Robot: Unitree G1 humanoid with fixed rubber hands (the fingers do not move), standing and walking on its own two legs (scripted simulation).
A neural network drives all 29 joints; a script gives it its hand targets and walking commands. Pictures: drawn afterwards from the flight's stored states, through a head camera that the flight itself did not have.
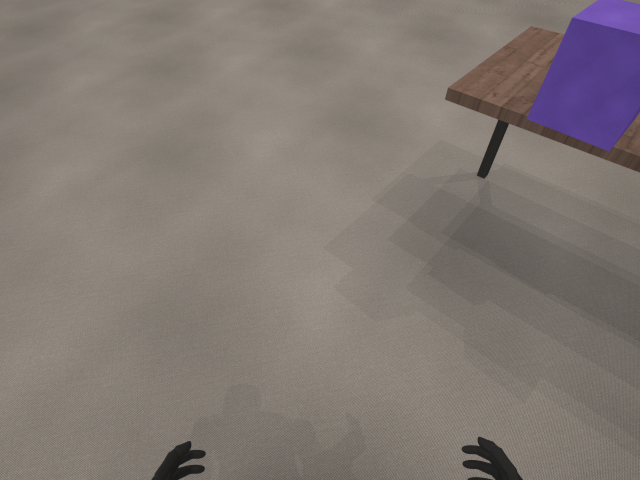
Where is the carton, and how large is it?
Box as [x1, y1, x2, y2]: [527, 0, 639, 150]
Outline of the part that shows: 622,0 597,0 572,17 527,119 607,150 609,150 632,122 639,112 639,4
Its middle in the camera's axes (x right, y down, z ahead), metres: +0.71 -0.41 +0.94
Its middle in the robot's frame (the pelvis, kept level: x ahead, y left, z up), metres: +1.00 -0.67 +0.04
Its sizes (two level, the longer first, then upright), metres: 0.210 0.200 0.250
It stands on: a table, 0.67 m high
